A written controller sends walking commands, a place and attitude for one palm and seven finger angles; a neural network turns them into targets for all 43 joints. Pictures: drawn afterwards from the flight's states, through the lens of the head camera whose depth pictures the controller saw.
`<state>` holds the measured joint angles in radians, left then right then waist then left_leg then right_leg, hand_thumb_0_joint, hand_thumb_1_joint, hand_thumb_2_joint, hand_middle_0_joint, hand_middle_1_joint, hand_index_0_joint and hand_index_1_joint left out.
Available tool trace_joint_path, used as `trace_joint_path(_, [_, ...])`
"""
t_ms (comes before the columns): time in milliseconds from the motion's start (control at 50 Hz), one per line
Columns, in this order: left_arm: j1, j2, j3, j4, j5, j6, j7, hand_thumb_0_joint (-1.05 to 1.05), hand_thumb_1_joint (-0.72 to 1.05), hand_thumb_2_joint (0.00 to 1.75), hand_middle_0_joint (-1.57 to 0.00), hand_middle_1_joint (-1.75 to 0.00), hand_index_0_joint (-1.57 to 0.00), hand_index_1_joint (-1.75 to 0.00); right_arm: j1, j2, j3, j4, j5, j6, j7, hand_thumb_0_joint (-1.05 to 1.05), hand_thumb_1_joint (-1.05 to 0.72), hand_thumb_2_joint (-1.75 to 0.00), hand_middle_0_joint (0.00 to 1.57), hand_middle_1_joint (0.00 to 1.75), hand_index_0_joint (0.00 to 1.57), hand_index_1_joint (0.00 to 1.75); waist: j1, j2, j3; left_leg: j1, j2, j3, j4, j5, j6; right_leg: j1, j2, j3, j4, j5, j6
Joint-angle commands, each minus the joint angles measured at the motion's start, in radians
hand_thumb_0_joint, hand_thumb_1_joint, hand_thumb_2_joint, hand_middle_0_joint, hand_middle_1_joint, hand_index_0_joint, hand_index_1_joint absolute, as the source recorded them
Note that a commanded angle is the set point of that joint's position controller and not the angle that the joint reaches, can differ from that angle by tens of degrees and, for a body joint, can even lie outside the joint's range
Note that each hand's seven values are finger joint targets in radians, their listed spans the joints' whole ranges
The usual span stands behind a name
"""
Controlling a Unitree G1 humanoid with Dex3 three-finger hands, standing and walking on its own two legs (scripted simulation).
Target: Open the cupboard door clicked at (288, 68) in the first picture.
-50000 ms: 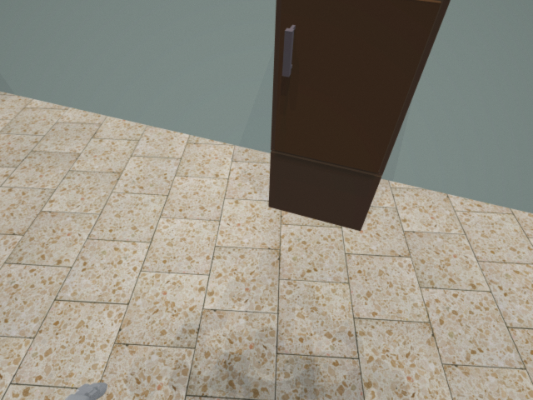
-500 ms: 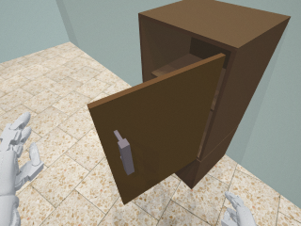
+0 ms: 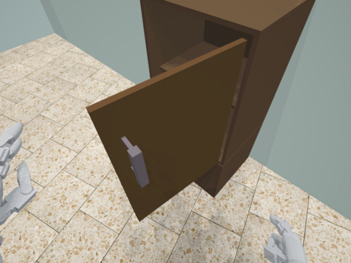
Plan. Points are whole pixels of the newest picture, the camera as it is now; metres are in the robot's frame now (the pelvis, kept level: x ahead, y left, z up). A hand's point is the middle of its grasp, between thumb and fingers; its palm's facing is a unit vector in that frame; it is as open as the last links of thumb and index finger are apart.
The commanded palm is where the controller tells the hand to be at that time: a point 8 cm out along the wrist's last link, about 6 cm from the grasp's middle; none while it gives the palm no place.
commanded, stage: step back with the hand held close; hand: left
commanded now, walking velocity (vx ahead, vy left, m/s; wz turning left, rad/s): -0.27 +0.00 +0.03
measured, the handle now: (134, 162) +0.33 +0.13 +0.04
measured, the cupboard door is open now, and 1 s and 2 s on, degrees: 81 81 81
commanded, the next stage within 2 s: stop stepping back and stand still in 0.86 s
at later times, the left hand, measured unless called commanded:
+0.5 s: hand out of the picture +0.10 +0.29 +0.16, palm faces +0.52 -0.71 -0.48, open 7.5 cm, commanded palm +0.03 +0.32 +0.17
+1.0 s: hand out of the picture +0.02 +0.24 +0.16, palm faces +0.33 -0.82 -0.47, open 7.5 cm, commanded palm -0.04 +0.29 +0.17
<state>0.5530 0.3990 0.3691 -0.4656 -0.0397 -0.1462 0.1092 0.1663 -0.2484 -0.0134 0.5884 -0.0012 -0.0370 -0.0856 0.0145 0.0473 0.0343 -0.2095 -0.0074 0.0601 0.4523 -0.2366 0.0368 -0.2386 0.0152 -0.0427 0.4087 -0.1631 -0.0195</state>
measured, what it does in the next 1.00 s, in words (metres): walks backwards: right foot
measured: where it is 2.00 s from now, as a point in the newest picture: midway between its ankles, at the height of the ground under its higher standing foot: outside the picture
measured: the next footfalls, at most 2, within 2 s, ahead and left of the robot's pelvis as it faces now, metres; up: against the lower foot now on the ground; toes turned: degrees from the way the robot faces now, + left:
right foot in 0.98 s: -0.24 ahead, -0.11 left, +0.00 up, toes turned -4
left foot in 1.12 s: -0.08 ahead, +0.09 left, +0.00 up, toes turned -2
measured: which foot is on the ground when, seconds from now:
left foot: down 0.00-0.96, up 0.98-1.00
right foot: down 0.00-0.58, up 0.60-0.96, down 0.98-1.00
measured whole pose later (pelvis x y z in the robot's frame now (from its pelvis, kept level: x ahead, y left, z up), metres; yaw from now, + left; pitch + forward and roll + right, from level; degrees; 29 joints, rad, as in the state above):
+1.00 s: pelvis -0.20 +0.00 -0.02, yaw -3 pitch +4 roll -2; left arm 0.51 0.48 0.44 -0.61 -0.07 -0.22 0.13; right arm 0.09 -0.15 0.03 0.61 -0.02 -0.13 -0.05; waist 0.03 -0.03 0.03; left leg -0.55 0.07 0.09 0.40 0.02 0.00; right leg -0.08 0.03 -0.04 0.41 -0.39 -0.03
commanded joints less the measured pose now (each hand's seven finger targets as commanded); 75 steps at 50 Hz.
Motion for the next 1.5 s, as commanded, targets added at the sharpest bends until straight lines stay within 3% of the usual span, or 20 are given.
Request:
trace_joint_path(0, [0.014,0.203,0.185,-0.193,-0.01,-0.068,0.041,0.0,0.9,0.9,-0.2,-0.3,-0.2,-0.3,-0.098,-0.087,-0.04,-0.171,0.01,-0.038,-0.012,0.0,-0.9,-0.9,0.2,0.3,0.2,0.3,0.002,-0.047,-0.199,-0.004,0.092,-0.112,-0.028,0.295,-0.007,0.096,-0.117,0.127,0.02,0.325,-0.005])
trace_joint_path(320, [-0.085,0.183,0.197,-0.235,0.064,-0.126,0.06,0.0,0.9,0.9,-0.2,-0.3,-0.2,-0.3,-0.051,-0.118,-0.052,-0.198,0.0,-0.084,-0.015,0.0,-0.9,-0.9,0.2,0.3,0.2,0.3,-0.002,0.051,-0.062,-0.531,0.182,-0.24,-0.18,-0.47,0.094,0.218,-0.034,0.142,0.244,-0.08,0.023])
trace_joint_path(420, [-0.095,0.199,0.191,-0.261,0.044,-0.143,0.06,0.0,0.9,0.9,-0.2,-0.3,-0.2,-0.3,-0.017,-0.093,-0.051,-0.167,-0.003,-0.088,0.0,0.0,-0.9,-0.9,0.2,0.3,0.2,0.3,-0.024,-0.167,-0.049,-0.2,0.034,-0.133,0.244,-0.304,0.016,-0.23,-0.21,0.397,-0.091,-0.35,-0.081])
trace_joint_path(480, [-0.105,0.184,0.167,-0.269,0.025,-0.137,0.073,0.0,0.9,0.9,-0.2,-0.3,-0.2,-0.3,-0.024,-0.069,-0.036,-0.128,-0.004,-0.083,0.011,0.0,-0.9,-0.9,0.2,0.3,0.2,0.3,-0.031,-0.229,-0.105,0.001,0.018,-0.102,0.369,-0.174,-0.01,-0.352,-0.282,0.348,-0.121,-0.242,-0.112])
trace_joint_path(520, [-0.082,0.204,0.191,-0.278,0.022,-0.133,0.078,0.0,0.9,0.9,-0.2,-0.3,-0.2,-0.3,-0.033,-0.08,-0.037,-0.139,0.001,-0.082,0.003,0.0,-0.9,-0.9,0.2,0.3,0.2,0.3,-0.029,-0.126,-0.097,-0.02,0.053,-0.135,0.144,-0.18,0.005,-0.323,-0.206,0.253,0.006,-0.209,-0.055])
trace_joint_path(540, [-0.091,0.203,0.193,-0.312,0.022,-0.142,0.077,0.0,0.9,0.9,-0.2,-0.3,-0.2,-0.3,-0.05,-0.102,-0.039,-0.15,-0.003,-0.087,-0.006,0.0,-0.9,-0.9,0.2,0.3,0.2,0.3,-0.025,0.043,-0.062,-0.14,0.122,-0.237,-0.027,-0.259,0.039,-0.273,-0.114,0.202,0.135,-0.235,-0.014])
trace_joint_path(580, [-0.106,0.238,0.252,-0.344,0.05,-0.166,0.086,0.0,0.9,0.9,-0.2,-0.3,-0.2,-0.3,-0.078,-0.107,-0.045,-0.149,-0.022,-0.113,-0.015,0.0,-0.9,-0.9,0.2,0.3,0.2,0.3,-0.021,0.386,-0.083,-0.511,0.388,-0.514,-0.36,-0.508,0.139,0.023,0.053,0.087,0.725,-0.255,0.042])
trace_joint_path(640, [-0.115,0.226,0.243,-0.344,0.033,-0.163,0.08,0.0,0.9,0.9,-0.2,-0.3,-0.2,-0.3,-0.052,-0.085,-0.063,-0.125,-0.01,-0.144,0.005,0.0,-0.9,-0.9,0.2,0.3,0.2,0.3,-0.017,0.054,-0.126,-0.309,0.359,-0.4,-0.254,-0.268,0.14,-0.115,0.042,0.137,0.85,-0.311,0.035])
trace_joint_path(800, [-0.1,0.139,0.116,-0.308,0.005,-0.113,0.065,0.0,0.9,0.9,-0.2,-0.3,-0.2,-0.3,-0.04,-0.078,-0.042,-0.065,-0.016,-0.172,0.016,0.0,-0.9,-0.9,0.2,0.3,0.2,0.3,-0.014,0.235,-0.184,0.044,0.238,-0.197,-0.365,-0.138,0.004,-0.064,0.061,-0.034,0.327,-0.388,0.015])
trace_joint_path(880, [-0.031,0.219,0.182,-0.321,-0.023,-0.126,0.051,0.0,0.9,0.9,-0.2,-0.3,-0.2,-0.3,-0.039,-0.066,-0.041,-0.077,-0.023,-0.151,0.031,0.0,-0.9,-0.9,0.2,0.3,0.2,0.3,0.011,0.202,-0.3,0.168,0.186,-0.108,-0.278,0.139,-0.07,0.04,0.057,-0.054,-0.031,-0.264,-0.025])
trace_joint_path(940, [-0.033,0.304,0.245,-0.382,-0.051,-0.159,0.035,0.0,0.9,0.9,-0.2,-0.3,-0.2,-0.3,-0.091,-0.037,-0.019,-0.091,-0.009,-0.115,0.026,0.0,-0.9,-0.9,0.2,0.3,0.2,0.3,0.011,-0.115,-0.239,0.197,0.081,-0.019,0.132,0.083,-0.072,-0.162,-0.207,0.141,-0.228,0.031,-0.088])
trace_joint_path(980, [-0.006,0.369,0.315,-0.388,-0.046,-0.171,0.042,0.0,0.9,0.9,-0.2,-0.3,-0.2,-0.3,-0.11,-0.039,0.0,-0.119,-0.023,-0.129,0.019,0.0,-0.9,-0.9,0.2,0.3,0.2,0.3,0.033,-0.156,-0.197,-0.061,0.027,-0.027,0.423,-0.139,-0.066,-0.143,-0.36,0.214,-0.172,0.235,-0.151])
trace_joint_path(1020, [0.015,0.309,0.285,-0.365,-0.03,-0.138,0.03,0.0,0.9,0.9,-0.2,-0.3,-0.2,-0.3,-0.09,-0.044,-0.005,-0.132,0.012,-0.127,0.002,0.0,-0.9,-0.9,0.2,0.3,0.2,0.3,0.01,-0.268,-0.18,-0.196,0.021,-0.046,0.395,-0.088,-0.048,0.06,-0.261,0.086,-0.003,0.497,-0.115])
trace_joint_path(1080, [0.03,0.229,0.234,-0.266,-0.037,-0.084,0.036,0.0,0.9,0.9,-0.2,-0.3,-0.2,-0.3,-0.075,-0.075,0.0,-0.104,0.006,-0.127,-0.018,0.0,-0.9,-0.9,0.2,0.3,0.2,0.3,-0.049,0.019,-0.143,0.091,0.026,-0.037,0.047,0.328,-0.014,-0.074,-0.16,-0.014,0.182,0.346,0.0])
trace_joint_path(1120, [-0.021,0.224,0.206,-0.196,-0.032,-0.087,0.042,0.0,0.9,0.9,-0.2,-0.3,-0.2,-0.3,-0.037,-0.114,-0.012,-0.093,-0.001,-0.145,-0.019,0.0,-0.9,-0.9,0.2,0.3,0.2,0.3,-0.029,0.262,-0.138,0.112,0.203,-0.28,-0.095,0.435,0.065,-0.142,-0.024,-0.007,0.348,-0.268,0.041])
trace_joint_path(1180, [-0.053,0.259,0.228,-0.124,-0.021,-0.096,0.049,0.0,0.9,0.9,-0.2,-0.3,-0.2,-0.3,-0.04,-0.114,-0.015,-0.079,-0.012,-0.166,-0.015,0.0,-0.9,-0.9,0.2,0.3,0.2,0.3,-0.016,0.126,-0.077,-0.077,0.221,-0.349,-0.225,0.044,0.079,-0.028,-0.018,0.015,0.233,-0.364,0.025])
trace_joint_path(1240, [0.025,0.231,0.201,-0.201,-0.01,-0.107,0.041,0.0,0.9,0.9,-0.2,-0.3,-0.2,-0.3,-0.064,-0.105,-0.026,-0.12,-0.007,-0.14,-0.005,0.0,-0.9,-0.9,0.2,0.3,0.2,0.3,-0.012,0.0,-0.078,-0.233,0.081,-0.177,-0.131,-0.264,-0.013,0.124,-0.048,0.039,-0.014,-0.33,-0.025])
trace_joint_path(1280, [0.04,0.26,0.209,-0.298,-0.013,-0.112,0.038,0.0,0.9,0.9,-0.2,-0.3,-0.2,-0.3,-0.078,-0.103,-0.044,-0.124,-0.001,-0.12,0.011,0.0,-0.9,-0.9,0.2,0.3,0.2,0.3,0.008,-0.293,-0.034,-0.231,-0.041,-0.079,0.497,-0.147,-0.055,-0.17,-0.375,0.482,-0.317,-0.669,-0.16])
trace_joint_path(1360, [-0.03,0.234,0.199,-0.289,0.008,-0.141,0.043,0.0,0.9,0.9,-0.2,-0.3,-0.2,-0.3,-0.025,-0.071,-0.022,-0.075,-0.008,-0.147,0.013,0.0,-0.9,-0.9,0.2,0.3,0.2,0.3,-0.042,-0.098,-0.016,-0.303,0.081,-0.085,0.456,-0.053,-0.043,-0.073,-0.304,0.27,-0.182,-0.192,-0.135])
trace_joint_path(1480, [-0.069,0.179,0.16,-0.108,0.02,-0.135,0.071,0.0,0.9,0.9,-0.2,-0.3,-0.2,-0.3,0.016,-0.085,-0.035,-0.055,-0.007,-0.191,-0.036,0.0,-0.9,-0.9,0.2,0.3,0.2,0.3,-0.016,-0.009,-0.064,0.032,0.047,-0.022,-0.053,-0.007,0.009,-0.039,-0.18,0.157,0.015,-0.094,-0.047])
